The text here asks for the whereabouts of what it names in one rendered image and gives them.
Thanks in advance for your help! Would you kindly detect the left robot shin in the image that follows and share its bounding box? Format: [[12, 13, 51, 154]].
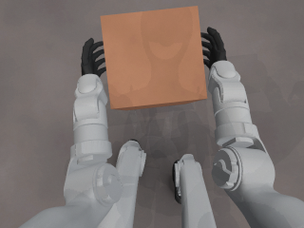
[[117, 141, 142, 161]]

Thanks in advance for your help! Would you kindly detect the left robot hand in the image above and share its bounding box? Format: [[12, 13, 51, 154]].
[[81, 38, 106, 78]]

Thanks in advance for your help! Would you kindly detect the left robot forearm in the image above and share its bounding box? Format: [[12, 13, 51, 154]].
[[64, 73, 113, 188]]

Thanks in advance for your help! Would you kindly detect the robot right upper arm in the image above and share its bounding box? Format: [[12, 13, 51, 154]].
[[211, 146, 304, 228]]

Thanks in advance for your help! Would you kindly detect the right robot hand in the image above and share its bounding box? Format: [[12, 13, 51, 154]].
[[200, 27, 227, 70]]

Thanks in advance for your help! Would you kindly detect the left robot thigh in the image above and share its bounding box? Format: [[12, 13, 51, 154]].
[[97, 145, 146, 228]]

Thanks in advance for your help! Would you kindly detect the carton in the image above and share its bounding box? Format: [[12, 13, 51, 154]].
[[100, 6, 208, 111]]

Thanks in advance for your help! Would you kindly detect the robot left upper arm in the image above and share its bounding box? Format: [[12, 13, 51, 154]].
[[18, 162, 124, 228]]

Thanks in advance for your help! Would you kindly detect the right robot forearm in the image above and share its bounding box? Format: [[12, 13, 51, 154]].
[[208, 60, 276, 177]]

